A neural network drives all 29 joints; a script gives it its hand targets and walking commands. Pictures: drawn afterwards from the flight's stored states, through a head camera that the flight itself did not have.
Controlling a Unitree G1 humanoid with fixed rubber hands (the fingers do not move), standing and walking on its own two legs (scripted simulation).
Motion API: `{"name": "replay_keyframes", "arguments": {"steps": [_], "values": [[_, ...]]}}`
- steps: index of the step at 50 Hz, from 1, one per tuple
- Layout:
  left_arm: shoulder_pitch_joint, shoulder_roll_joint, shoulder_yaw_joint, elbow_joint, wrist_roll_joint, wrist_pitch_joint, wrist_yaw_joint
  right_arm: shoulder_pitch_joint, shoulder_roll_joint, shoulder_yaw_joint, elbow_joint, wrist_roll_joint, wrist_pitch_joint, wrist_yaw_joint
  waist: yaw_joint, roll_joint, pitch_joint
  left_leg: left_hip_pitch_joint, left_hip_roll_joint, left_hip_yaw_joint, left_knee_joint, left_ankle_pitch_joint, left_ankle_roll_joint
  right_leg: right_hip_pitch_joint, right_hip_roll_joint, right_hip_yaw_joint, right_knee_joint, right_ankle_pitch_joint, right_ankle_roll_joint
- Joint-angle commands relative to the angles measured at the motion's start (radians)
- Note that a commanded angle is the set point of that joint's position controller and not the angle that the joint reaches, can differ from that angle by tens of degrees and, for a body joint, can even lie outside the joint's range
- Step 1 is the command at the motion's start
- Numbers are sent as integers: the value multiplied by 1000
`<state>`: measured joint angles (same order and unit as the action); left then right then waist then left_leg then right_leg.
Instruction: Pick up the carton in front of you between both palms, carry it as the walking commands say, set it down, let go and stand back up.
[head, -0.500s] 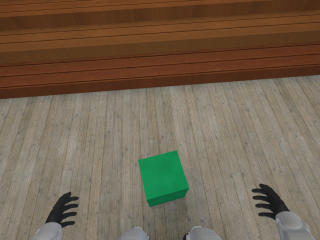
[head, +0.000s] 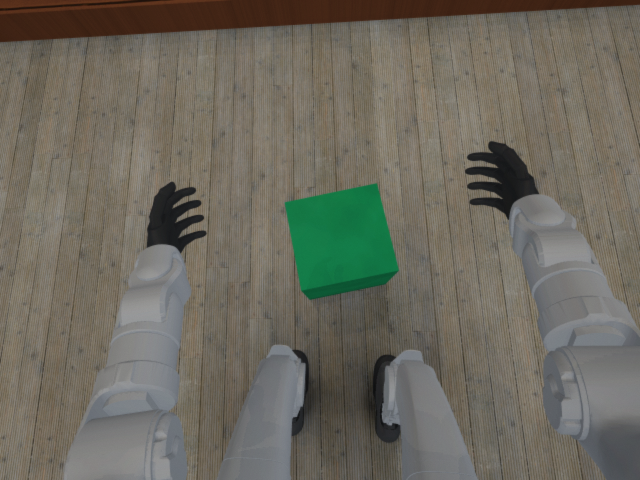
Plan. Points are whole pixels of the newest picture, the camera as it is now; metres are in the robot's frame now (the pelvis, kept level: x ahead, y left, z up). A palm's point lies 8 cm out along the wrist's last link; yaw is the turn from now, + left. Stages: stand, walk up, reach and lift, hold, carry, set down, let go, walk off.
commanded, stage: reach and lift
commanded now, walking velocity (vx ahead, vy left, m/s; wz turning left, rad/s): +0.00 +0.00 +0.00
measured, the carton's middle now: (339, 247) +0.47 +0.02 -0.55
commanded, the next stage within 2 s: none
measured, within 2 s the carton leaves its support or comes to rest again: leaves its support in 2.00 s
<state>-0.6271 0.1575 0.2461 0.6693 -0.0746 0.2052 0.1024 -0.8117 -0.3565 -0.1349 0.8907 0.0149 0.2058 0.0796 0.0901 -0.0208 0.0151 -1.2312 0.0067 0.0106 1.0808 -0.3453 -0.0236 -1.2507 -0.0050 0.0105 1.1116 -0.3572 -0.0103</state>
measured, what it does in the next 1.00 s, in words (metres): lowers itself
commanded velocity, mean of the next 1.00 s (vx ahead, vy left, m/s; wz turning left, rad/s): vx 0.00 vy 0.00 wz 0.00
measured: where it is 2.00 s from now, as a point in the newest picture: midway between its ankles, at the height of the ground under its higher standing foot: (339, 410)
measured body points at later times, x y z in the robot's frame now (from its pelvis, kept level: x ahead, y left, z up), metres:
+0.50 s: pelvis +0.00 -0.01 -0.07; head +0.31 -0.02 +0.26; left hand +0.46 +0.22 -0.20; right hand +0.55 -0.16 -0.20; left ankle +0.08 +0.13 -0.64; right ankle +0.08 -0.11 -0.64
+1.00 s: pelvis -0.05 +0.00 -0.26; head +0.31 -0.01 +0.01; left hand +0.45 +0.22 -0.43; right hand +0.53 -0.16 -0.43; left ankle +0.08 +0.13 -0.64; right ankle +0.07 -0.11 -0.64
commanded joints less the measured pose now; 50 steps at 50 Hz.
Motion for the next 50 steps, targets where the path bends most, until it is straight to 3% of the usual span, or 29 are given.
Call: {"name": "replay_keyframes", "arguments": {"steps": [1,6,10,16,22,26,32,36,40,45,50], "values": [[-324,87,47,-76,1,4,22,-404,-152,-22,-29,-1,-1,8,33,-54,-720,205,-48,59,-100,25,-38,363,47,7,-111,-7,14],[-509,58,101,-20,18,12,44,-636,-177,-27,86,-20,4,17,60,-73,-808,132,-54,73,-55,-7,-41,294,59,13,-77,-51,8],[-556,35,162,-19,61,0,47,-718,-179,-54,136,-69,-6,16,60,-102,-918,100,-66,84,-32,38,-46,318,66,19,-61,15,8],[-514,1,213,-46,111,-57,22,-712,-111,-90,103,-123,-46,2,63,-134,-1000,4,-78,94,2,211,-48,347,69,32,-12,236,15],[-434,-20,239,22,136,-132,-12,-602,-19,-106,108,-138,-96,-28,52,-138,-944,-258,-79,85,136,265,-52,202,61,64,135,395,18],[-407,-11,224,63,112,-168,-16,-550,-5,-91,99,-120,-121,-57,36,-126,-955,-378,-79,77,265,289,-55,52,57,71,272,432,20],[-443,46,128,48,0,-198,17,-592,-76,-4,20,-24,-153,-102,12,-132,-1138,-423,-82,67,466,362,-61,-26,57,54,487,476,21],[-503,95,61,18,-74,-196,49,-658,-133,66,-30,64,-154,-117,17,-138,-1235,-415,-79,73,573,331,-59,-39,54,37,597,401,17],[-593,125,21,0,-121,-171,75,-747,-186,104,-40,121,-136,-120,28,-142,-1235,-416,-70,85,650,211,-54,-99,49,15,661,221,13],[-720,133,2,109,-144,-143,89,-861,-211,142,104,162,-119,-114,35,-131,-1027,-475,-49,81,719,14,-43,-278,23,19,709,-26,6],[-824,141,-5,241,-139,-156,86,-926,-224,166,267,179,-138,-107,31,-89,-867,-502,-32,63,791,-36,-43,-417,2,37,773,-98,3]]}}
